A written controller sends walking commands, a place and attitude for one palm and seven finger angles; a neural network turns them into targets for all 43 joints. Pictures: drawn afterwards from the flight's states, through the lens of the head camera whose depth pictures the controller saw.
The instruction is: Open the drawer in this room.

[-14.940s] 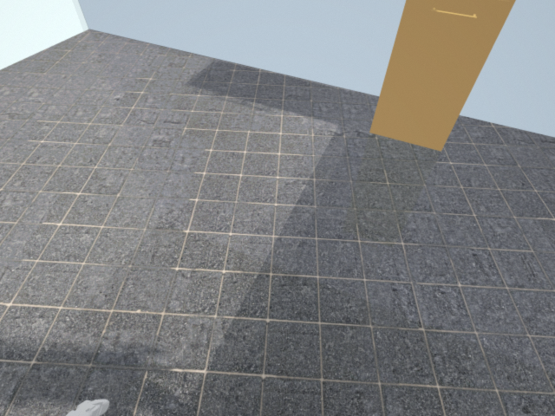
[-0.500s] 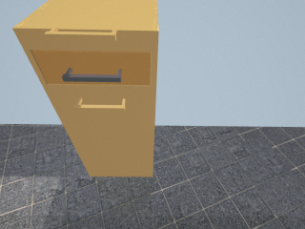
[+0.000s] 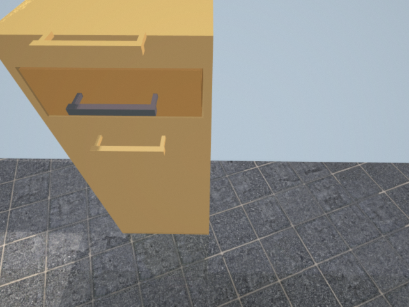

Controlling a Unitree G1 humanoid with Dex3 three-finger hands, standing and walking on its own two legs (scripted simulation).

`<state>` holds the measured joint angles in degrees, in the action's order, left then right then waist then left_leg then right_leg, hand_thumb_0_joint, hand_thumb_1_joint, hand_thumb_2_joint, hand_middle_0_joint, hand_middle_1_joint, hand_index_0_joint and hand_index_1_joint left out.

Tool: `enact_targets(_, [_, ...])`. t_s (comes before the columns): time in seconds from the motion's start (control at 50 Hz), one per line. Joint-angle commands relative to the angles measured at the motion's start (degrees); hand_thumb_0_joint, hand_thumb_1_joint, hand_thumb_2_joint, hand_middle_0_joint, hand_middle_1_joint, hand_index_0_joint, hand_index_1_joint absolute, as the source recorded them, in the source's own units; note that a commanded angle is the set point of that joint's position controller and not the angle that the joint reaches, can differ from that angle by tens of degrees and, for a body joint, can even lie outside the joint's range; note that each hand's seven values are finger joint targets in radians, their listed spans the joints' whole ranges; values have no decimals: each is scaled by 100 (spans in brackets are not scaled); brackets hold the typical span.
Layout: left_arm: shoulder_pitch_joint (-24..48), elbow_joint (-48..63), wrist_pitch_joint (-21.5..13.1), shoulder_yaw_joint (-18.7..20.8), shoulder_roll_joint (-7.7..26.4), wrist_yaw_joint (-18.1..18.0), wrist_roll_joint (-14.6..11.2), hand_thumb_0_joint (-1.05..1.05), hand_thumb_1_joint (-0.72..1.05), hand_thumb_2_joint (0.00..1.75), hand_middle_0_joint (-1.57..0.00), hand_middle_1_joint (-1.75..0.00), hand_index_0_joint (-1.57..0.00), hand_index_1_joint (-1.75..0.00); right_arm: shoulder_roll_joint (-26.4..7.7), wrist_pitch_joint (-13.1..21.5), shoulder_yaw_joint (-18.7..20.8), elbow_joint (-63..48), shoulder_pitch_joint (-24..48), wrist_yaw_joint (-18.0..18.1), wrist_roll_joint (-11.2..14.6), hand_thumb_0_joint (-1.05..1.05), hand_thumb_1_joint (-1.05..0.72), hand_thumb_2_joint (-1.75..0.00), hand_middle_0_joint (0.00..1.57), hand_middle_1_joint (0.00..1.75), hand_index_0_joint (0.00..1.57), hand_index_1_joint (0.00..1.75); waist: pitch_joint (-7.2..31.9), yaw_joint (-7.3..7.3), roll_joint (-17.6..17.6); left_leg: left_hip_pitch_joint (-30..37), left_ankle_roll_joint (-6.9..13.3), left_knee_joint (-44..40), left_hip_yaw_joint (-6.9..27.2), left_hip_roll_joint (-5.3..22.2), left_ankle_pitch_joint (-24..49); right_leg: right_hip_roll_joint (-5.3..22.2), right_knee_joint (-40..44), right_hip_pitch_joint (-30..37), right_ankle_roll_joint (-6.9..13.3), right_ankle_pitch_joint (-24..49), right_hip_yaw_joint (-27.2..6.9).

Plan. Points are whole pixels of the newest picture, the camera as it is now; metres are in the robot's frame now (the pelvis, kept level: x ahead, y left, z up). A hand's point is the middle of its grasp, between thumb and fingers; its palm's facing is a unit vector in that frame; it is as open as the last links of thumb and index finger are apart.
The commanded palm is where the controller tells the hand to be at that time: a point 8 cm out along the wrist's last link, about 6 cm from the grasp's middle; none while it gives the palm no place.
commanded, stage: come to a stop and stand still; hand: left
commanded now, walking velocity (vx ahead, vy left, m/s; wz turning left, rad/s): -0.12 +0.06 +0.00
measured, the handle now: (114, 103) +0.51 +0.22 +0.11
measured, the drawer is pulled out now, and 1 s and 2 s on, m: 0.00 0.00 0.00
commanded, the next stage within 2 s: look again from close up in 1.06 s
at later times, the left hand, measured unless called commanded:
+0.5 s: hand out of the picture +0.00 +0.18 -0.15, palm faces -0.01 -0.96 -0.27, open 7.3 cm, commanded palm none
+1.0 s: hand out of the picture +0.01 +0.14 -0.16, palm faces +0.00 -0.97 -0.23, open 7.3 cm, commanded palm none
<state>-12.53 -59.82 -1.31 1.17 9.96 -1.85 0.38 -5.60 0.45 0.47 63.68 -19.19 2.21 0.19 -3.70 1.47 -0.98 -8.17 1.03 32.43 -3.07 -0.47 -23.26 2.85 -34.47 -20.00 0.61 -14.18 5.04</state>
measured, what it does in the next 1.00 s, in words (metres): stands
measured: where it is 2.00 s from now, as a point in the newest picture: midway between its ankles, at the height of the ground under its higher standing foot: outside the picture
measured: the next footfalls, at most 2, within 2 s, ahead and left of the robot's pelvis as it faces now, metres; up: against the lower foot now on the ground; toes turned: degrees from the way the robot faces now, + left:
none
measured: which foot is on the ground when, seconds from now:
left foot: down 0.00-1.00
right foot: down 0.00-1.00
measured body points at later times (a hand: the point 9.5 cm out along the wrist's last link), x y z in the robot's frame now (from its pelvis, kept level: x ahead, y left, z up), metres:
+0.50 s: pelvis -0.02 -0.01 +0.01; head -0.03 -0.05 +0.46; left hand +0.01 +0.23 -0.13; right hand +0.00 -0.24 -0.16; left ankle -0.07 +0.10 -0.73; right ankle +0.04 -0.12 -0.73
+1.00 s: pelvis +0.00 -0.04 +0.01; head +0.01 -0.06 +0.46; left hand +0.02 +0.19 -0.14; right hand -0.07 -0.24 -0.16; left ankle -0.07 +0.10 -0.73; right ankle +0.04 -0.12 -0.73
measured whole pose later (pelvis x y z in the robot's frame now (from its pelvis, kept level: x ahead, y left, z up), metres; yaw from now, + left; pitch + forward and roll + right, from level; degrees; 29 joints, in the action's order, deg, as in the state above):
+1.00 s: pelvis +0.00 -0.04 +0.01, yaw -1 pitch -1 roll +1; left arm -13.5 -65.7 -1.3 -0.1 8.6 -1.5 0.1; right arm -7.9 0.8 -1.2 65.6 -21.8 1.4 -0.7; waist -2.1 1.1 -2.5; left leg -3.6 -1.9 22.8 -2.8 2.4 -18.5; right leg -0.4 -26.0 -15.9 3.6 -9.7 6.1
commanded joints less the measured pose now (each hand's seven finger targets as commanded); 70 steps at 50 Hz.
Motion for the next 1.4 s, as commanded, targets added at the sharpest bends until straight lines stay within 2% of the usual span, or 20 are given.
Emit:
enact_targets(0.0, [-400, 240, 78, 136, 606, -102, 24, 0, 90, 90, -20, -30, -20, -30, -379, -35, 150, -79, -799, 8, -9, 0, -90, -90, 20, 30, 20, 30, 681, -17, 1104, -424, -64, -371, 147, 306, 1026, 1221, 419, 1078, 701, 3942, -1049])
enact_targets(0.02, [-300, 338, 114, 157, 558, -95, 12, 0, 90, 90, -20, -30, -20, -30, -465, -24, 158, -107, -744, 4, -32, 0, -90, -90, 20, 30, 20, 30, 655, -28, 665, -305, -15, -643, 308, 457, 1924, 933, 232, 955, 532, 3288, -890])
enact_targets(0.04, [-218, 408, 154, 153, 443, -89, -3, 0, 90, 90, -20, -30, -20, -30, -581, 2, 171, -145, -559, 14, -78, 0, -90, -90, 20, 30, 20, 30, 494, -101, -193, -238, 94, -829, 518, 735, 3053, 595, 83, 781, 310, 2586, -689])
enact_targets(0.06, [-128, 473, 185, 141, 402, -81, 9, 0, 90, 90, -20, -30, -20, -30, -671, 3, 172, -239, -319, 28, -106, 0, -90, -90, 20, 30, 20, 30, 229, -153, -568, -443, 193, -944, 623, 916, 3586, 353, -15, 693, 152, 1902, -492])
enact_targets(0.08, [-126, 483, 197, 145, 373, -74, 36, 0, 90, 90, -20, -30, -20, -30, -697, 3, 174, -316, -147, 33, -117, 0, -90, -90, 20, 30, 20, 30, 144, -212, -473, -546, 248, -951, 603, 968, 3616, 247, -35, 715, 114, 1511, -436])
enact_targets(0.14, [-226, 454, 209, 124, 298, -53, 66, 0, 90, 90, -20, -30, -20, -30, -716, 7, 179, -424, 1, 29, -123, 0, -90, -90, 20, 30, 20, 30, 228, -234, -205, -651, 242, -996, 523, 870, 2595, 243, 228, 854, 139, 1324, -553])
enact_targets(0.16, [-918, 163, 139, 144, 621, -267, 10, 0, 90, 90, -20, -30, -20, -30, -1127, 82, 264, -894, 581, -29, 34, 0, -90, -90, 20, 30, 20, 30, 622, -399, -278, -514, 17, -96, 213, 996, 3107, 619, 137, 1034, 193, 2557, -610])
enact_targets(0.18, [-623, 397, 105, 154, 814, -222, 26, 0, 90, 90, -20, -30, -20, -30, -836, 41, 239, -1060, 258, -49, -37, 0, -90, -90, 20, 30, 20, 30, 934, -209, -84, -699, -76, -277, 272, 455, 1180, 834, 273, 1063, 418, 1923, -1108])
enact_targets(0.2, [-355, 478, 83, 122, 774, -178, 33, 0, 90, 90, -20, -30, -20, -30, -714, 11, 177, -1013, 35, -63, -49, 0, -90, -90, 20, 30, 20, 30, 811, -68, -39, -563, -54, -534, 269, 411, 561, 926, 467, 712, 536, 1055, -1240])
enact_targets(0.24, [-124, 576, 146, 52, 633, -84, 39, 0, 90, 90, -20, -30, -20, -30, -728, 39, 140, -1074, -135, -101, -132, 0, -90, -90, 20, 30, 20, 30, 213, -39, -926, -675, 160, -1131, 594, 702, 743, 340, 429, 201, 354, -174, -742])
enact_targets(0.26, [-92, 586, 168, 17, 560, -50, 49, 0, 90, 90, -20, -30, -20, -30, -843, 42, 129, -1147, 6, -100, -145, 0, -90, -90, 20, 30, 20, 30, -159, -116, -875, -1052, 240, -1387, 753, 846, 618, 136, 370, 270, 234, -204, -506])
enact_targets(0.28, [-171, 538, 167, -4, 519, -20, 58, 0, 90, 90, -20, -30, -20, -30, -938, 41, 122, -1227, 122, -101, -133, 0, -90, -90, 20, 30, 20, 30, -310, -198, -536, -1263, 274, -1466, 749, 871, 349, 86, 447, 411, 198, -125, -491])
enact_targets(0.32, [-269, 455, 119, -33, 511, 10, 48, 0, 90, 90, -20, -30, -20, -30, -1023, 43, 89, -1254, 21, -109, -119, 0, -90, -90, 20, 30, 20, 30, -395, -174, 187, -1306, 237, -1455, 651, 698, 21, 178, 792, 550, 238, -142, -783])
enact_targets(0.44, [-283, 284, 32, -28, 667, 40, 15, 0, 90, 90, -20, -30, -20, -30, -980, 42, -1, -923, -345, -118, -132, 0, -90, -90, 20, 30, 20, 30, -249, -40, 263, -661, 186, -1413, 410, 488, 143, 346, 1393, 376, 285, -746, -1127])
enact_targets(0.64, [-360, -105, -62, -23, 585, 31, -18, 0, 90, 90, -20, -30, -20, -30, -808, 80, -96, -307, -668, -105, -120, 0, -90, -90, 20, 30, 20, 30, 1, -50, 367, -526, 102, -1418, 349, 500, 515, 437, 1526, 832, 316, -401, -1069])
enact_targets(0.72, [-406, -253, -96, -32, 516, 17, -32, 0, 90, 90, -20, -30, -20, -30, -750, 125, -126, -113, -733, -82, -117, 0, -90, -90, 20, 30, 20, 30, 111, -81, 140, -538, 62, -1429, 331, 542, 829, 455, 1374, 1098, 333, 320, -1005])
enact_targets(0.86, [-394, -377, -77, -41, 454, 1, -31, 0, 90, 90, -20, -30, -20, -30, -639, 86, -126, 90, -822, -55, -116, 0, -90, -90, 20, 30, 20, 30, -92, -96, 115, -613, 13, -1423, 284, 549, 739, 460, 1470, 1121, 333, 350, -975])
enact_targets(1.02, [-406, -403, -94, -31, 425, -6, -28, 0, 90, 90, -20, -30, -20, -30, -608, 103, -108, 146, -843, -37, -118, 0, -90, -90, 20, 30, 20, 30, 41, -86, 112, -479, -9, -1419, 268, 593, 943, 444, 1408, 1243, 330, 842, -911])
enact_targets(1.14, [-382, -382, -65, -32, 386, -2, -16, 0, 90, 90, -20, -30, -20, -30, -587, 96, -96, 144, -801, -25, -115, 0, -90, -90, 20, 30, 20, 30, -97, -84, -27, -475, 0, -1542, 310, 636, 881, 356, 1443, 1143, 305, 618, -882])
enact_targets(1.38, [-460, -405, -71, -32, 356, -3, -11, 0, 90, 90, -20, -30, -20, -30, -666, 134, -85, 120, -690, 7, -108, 0, -90, -90, 20, 30, 20, 30, -36, -102, -17, -381, -7, -1558, 319, 686, 1223, 344, 1218, 1287, 287, 1374, -781])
